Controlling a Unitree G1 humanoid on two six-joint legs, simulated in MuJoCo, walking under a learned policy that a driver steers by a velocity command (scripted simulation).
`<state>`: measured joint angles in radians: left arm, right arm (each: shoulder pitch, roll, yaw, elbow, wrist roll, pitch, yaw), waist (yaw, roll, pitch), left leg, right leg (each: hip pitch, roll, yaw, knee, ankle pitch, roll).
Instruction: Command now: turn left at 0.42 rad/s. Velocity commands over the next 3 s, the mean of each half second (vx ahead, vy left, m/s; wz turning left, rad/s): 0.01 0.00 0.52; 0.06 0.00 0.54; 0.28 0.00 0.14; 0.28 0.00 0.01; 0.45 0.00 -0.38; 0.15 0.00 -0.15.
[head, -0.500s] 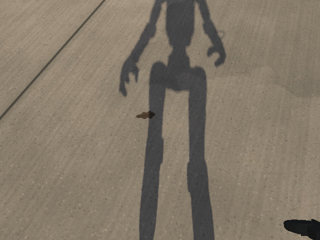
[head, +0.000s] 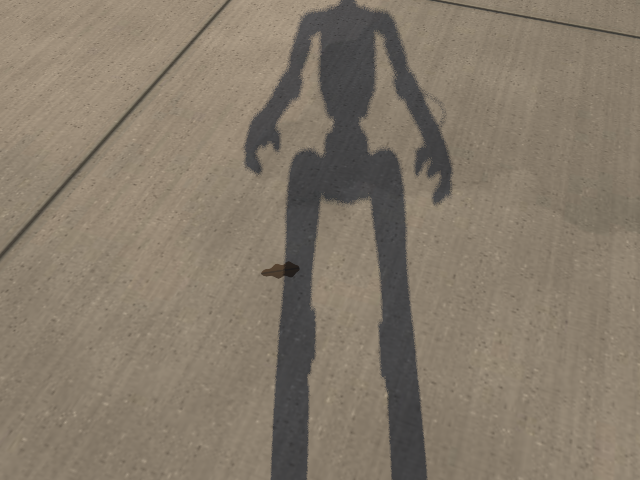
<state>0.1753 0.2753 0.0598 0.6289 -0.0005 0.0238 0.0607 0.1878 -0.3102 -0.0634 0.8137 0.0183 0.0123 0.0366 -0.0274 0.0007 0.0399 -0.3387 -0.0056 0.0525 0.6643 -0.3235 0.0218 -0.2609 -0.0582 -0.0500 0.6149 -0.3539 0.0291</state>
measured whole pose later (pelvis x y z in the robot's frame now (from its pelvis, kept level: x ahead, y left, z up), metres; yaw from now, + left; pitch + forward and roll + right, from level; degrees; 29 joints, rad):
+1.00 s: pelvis +0.01 +0.02 +0.02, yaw +34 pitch +2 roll -2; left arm 0.19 0.33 0.10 0.68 0.00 -0.03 0.00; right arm 0.28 -0.27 -0.06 0.66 0.01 0.00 0.00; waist -0.01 -0.04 0.01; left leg -0.22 -0.03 -0.04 0.44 -0.26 0.06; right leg -0.54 -0.05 -0.01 1.03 -0.33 0.02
